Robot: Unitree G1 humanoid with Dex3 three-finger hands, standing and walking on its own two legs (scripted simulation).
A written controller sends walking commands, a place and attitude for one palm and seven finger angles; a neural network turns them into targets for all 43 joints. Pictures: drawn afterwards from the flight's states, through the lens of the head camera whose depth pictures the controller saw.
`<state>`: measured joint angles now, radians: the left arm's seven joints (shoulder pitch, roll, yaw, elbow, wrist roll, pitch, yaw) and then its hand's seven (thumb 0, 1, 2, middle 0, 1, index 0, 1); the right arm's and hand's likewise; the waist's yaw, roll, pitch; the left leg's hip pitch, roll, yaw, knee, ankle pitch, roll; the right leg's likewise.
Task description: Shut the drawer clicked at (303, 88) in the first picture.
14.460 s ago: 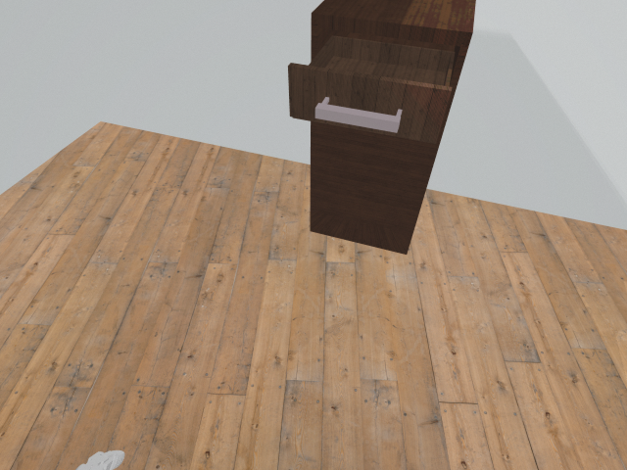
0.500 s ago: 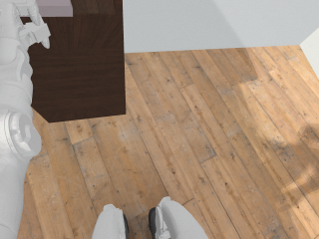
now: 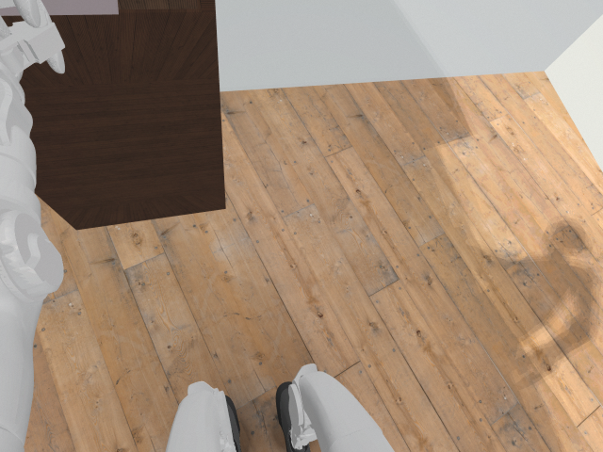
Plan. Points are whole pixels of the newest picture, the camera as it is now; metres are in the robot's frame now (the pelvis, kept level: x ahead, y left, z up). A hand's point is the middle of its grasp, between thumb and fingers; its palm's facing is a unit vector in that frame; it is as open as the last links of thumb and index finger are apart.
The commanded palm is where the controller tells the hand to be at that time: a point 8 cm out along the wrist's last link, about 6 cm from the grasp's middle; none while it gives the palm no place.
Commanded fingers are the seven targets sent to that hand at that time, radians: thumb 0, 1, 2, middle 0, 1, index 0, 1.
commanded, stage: pull the fist back off the drawer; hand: left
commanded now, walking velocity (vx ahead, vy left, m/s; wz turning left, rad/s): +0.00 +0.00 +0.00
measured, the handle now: out of the picture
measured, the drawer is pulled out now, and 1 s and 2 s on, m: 0.00 0.00 0.00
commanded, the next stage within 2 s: draw the hand back to the body in 0.32 s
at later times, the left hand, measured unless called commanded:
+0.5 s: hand (55, 49) +0.58 +0.17 +0.10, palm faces +0.07 -1.00 -0.02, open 3.3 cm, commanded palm +0.52 +0.21 +0.11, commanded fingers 0.00 0.90 0.90 -1.40 -1.60 -1.40 -1.60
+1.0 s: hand out of the picture +0.39 +0.20 +0.17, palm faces +0.10 -0.99 -0.13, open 3.2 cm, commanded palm +0.35 +0.25 +0.18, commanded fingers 0.00 0.90 0.90 -1.40 -1.60 -1.40 -1.60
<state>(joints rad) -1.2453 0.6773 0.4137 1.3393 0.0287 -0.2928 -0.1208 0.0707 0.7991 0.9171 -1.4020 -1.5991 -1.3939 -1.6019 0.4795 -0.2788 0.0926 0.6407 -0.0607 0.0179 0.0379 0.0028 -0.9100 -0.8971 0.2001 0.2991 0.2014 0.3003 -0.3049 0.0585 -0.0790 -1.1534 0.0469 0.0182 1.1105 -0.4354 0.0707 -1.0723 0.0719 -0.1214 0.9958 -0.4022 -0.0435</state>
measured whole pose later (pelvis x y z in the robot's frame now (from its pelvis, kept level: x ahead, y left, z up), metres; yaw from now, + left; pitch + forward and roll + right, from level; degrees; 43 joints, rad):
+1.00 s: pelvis +0.04 -0.01 +0.07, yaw +2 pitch +6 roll -1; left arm -0.23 0.32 0.18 0.40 -0.16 -0.15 -0.11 0.01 0.90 0.90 -1.40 -1.60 -1.40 -1.60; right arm 0.24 -0.28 0.03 0.56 0.06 0.04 -0.03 0.01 -0.91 -0.90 0.20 0.30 0.20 0.30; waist -0.03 0.05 -0.09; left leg -0.46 -0.01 0.05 0.72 -0.37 0.06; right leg -0.42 0.05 -0.06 0.67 -0.36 -0.04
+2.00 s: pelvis +0.03 -0.01 +0.09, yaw +3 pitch -5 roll -1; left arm 0.52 0.34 0.30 -0.45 -0.06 -0.14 0.10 0.01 0.89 0.90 -1.41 -1.60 -1.40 -1.60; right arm 0.19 -0.24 0.04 0.60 0.00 -0.07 -0.06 0.01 -0.91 -0.90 0.20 0.30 0.20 0.30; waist 0.05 0.08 0.02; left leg -0.11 -0.02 0.04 0.43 -0.23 0.05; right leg -0.05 0.05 -0.05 0.34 -0.21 -0.04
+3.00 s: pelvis -0.08 +0.03 +0.09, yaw +0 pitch +7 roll -5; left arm 0.64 0.43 0.42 -0.65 -0.04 -0.27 0.15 0.01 0.89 0.90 -1.41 -1.60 -1.40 -1.60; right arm 0.21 -0.16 0.02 0.61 -0.03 -0.11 -0.06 0.01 -0.91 -0.90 0.20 0.30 0.20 0.30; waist 0.01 -0.01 -0.06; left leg -0.47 0.01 0.05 0.31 0.03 0.10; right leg -0.17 0.05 0.01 0.67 -0.51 -0.01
